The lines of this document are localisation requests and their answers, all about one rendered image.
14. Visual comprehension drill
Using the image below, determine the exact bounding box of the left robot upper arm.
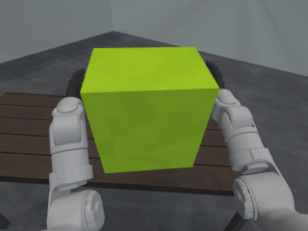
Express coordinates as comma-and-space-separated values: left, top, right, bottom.
40, 190, 105, 231

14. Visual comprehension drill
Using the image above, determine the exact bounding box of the left robot forearm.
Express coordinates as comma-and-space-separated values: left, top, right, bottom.
46, 96, 93, 229

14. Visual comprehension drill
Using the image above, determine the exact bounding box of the right robot upper arm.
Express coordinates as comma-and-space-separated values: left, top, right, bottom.
233, 171, 308, 231

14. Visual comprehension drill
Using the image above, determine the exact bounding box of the carton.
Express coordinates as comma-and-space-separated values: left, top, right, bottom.
80, 46, 219, 173

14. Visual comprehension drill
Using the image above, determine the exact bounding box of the robot right hand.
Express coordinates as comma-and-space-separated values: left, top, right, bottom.
206, 61, 225, 90

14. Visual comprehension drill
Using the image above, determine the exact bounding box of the right robot forearm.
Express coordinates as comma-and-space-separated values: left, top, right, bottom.
210, 89, 295, 207

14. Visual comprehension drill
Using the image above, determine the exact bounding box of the table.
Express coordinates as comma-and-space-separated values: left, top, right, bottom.
0, 91, 259, 231

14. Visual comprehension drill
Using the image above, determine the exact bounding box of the robot left hand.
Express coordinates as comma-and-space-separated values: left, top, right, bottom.
65, 68, 85, 106

